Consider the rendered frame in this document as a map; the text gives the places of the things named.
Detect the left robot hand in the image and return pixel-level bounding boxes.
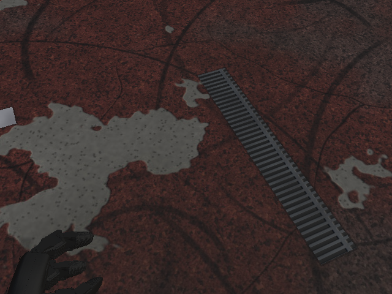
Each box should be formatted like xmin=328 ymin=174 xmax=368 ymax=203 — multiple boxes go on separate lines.
xmin=6 ymin=230 xmax=103 ymax=294

